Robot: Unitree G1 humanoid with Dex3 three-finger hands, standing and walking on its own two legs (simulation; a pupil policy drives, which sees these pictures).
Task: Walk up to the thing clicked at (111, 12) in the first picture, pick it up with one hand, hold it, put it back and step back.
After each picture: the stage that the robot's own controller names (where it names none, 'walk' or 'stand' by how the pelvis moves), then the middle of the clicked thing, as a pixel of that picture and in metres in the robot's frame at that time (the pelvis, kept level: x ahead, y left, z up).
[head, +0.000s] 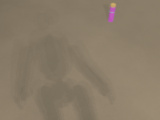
stand; (111, 12) +1.88 -0.46 -0.66
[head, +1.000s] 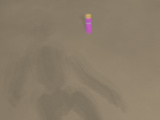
walk; (88, 24) +1.78 -0.05 -0.62
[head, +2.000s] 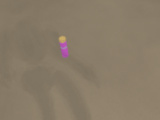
walk; (63, 47) +1.19 +0.23 -0.65
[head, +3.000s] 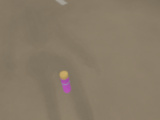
walk; (65, 82) +0.75 +0.20 -0.65
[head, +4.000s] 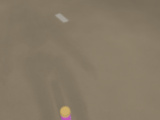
walk; (66, 118) +0.49 +0.13 -0.64
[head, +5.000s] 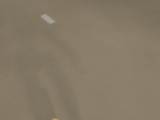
stand; out of the picture +0.40 +0.18 -0.65
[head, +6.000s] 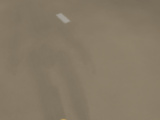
stand; out of the picture +0.39 +0.14 -0.65
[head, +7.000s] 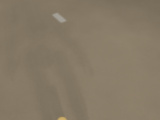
stand; out of the picture +0.41 +0.15 -0.66
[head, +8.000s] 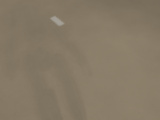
stand; out of the picture +0.40 +0.17 -0.66
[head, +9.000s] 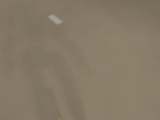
stand; out of the picture +0.39 +0.17 -0.66
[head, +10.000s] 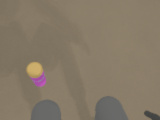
go down; (37, 75) +0.44 +0.19 -0.39
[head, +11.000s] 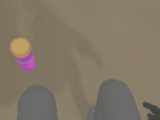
go down; (25, 57) +0.47 +0.21 -0.27
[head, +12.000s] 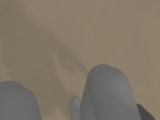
close in; out of the picture +0.46 +0.25 -0.17
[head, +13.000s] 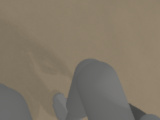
close; out of the picture +0.45 +0.27 -0.16
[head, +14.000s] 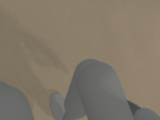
lift; out of the picture +0.44 +0.27 -0.17
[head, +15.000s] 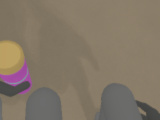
lift; (15, 73) +0.35 +0.22 -0.03
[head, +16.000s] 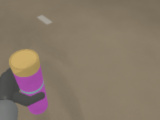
hold; (32, 86) +0.32 +0.16 +0.08
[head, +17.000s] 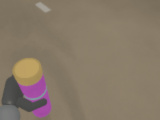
hold; (36, 92) +0.31 +0.16 +0.03
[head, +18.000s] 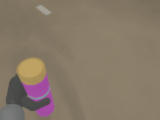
crouch; (39, 91) +0.31 +0.15 +0.03
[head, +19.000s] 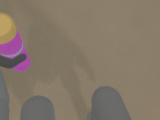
crouch; (12, 48) +0.45 +0.19 -0.05
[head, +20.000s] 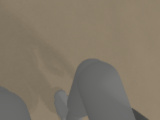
lower; out of the picture +0.45 +0.27 -0.17
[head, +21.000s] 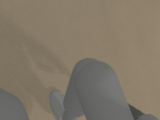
lower; out of the picture +0.46 +0.28 -0.17
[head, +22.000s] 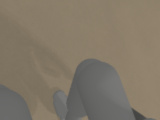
lower; out of the picture +0.44 +0.28 -0.17
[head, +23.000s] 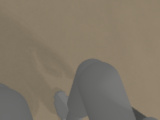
lower; out of the picture +0.43 +0.28 -0.17
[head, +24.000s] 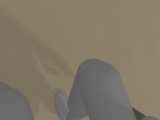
loosen; out of the picture +0.43 +0.26 -0.16
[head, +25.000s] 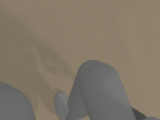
withdraw; out of the picture +0.44 +0.25 -0.17
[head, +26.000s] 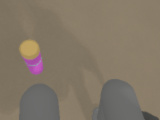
walk; (33, 59) +0.46 +0.20 -0.25
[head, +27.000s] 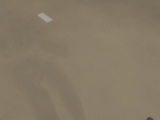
stand; out of the picture +0.38 +0.15 -0.59
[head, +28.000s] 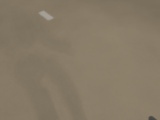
stand; out of the picture +0.38 +0.16 -0.60
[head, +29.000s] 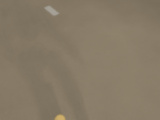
stand; out of the picture +0.39 +0.15 -0.62
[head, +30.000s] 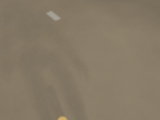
walk; out of the picture +0.40 +0.15 -0.65
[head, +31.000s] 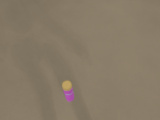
walk; (68, 91) +0.56 +0.14 -0.64
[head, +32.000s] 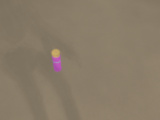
walk; (56, 61) +0.87 +0.19 -0.64
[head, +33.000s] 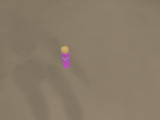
stand; (65, 57) +1.01 +0.16 -0.64
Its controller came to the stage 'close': yes
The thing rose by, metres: 0.69
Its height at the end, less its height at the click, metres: +0.00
